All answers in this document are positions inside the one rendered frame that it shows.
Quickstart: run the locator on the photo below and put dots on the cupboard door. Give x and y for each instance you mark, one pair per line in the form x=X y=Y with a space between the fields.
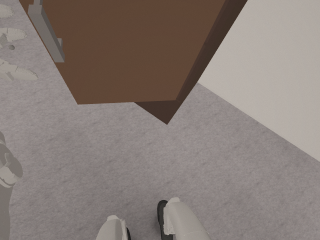
x=122 y=51

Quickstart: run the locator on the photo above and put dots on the right robot shin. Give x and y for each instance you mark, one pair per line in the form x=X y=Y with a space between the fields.
x=166 y=231

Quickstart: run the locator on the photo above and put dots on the left robot upper arm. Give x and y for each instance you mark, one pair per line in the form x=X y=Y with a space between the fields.
x=10 y=172

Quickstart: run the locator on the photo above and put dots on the robot left hand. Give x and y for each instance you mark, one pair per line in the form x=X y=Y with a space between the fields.
x=8 y=71

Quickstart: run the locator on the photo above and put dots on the robot shin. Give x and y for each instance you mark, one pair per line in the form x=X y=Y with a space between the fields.
x=112 y=217
x=166 y=231

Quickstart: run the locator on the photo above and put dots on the handle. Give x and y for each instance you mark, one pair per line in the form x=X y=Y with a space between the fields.
x=41 y=22

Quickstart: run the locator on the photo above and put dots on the left robot shin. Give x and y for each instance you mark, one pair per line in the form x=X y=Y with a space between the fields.
x=112 y=217

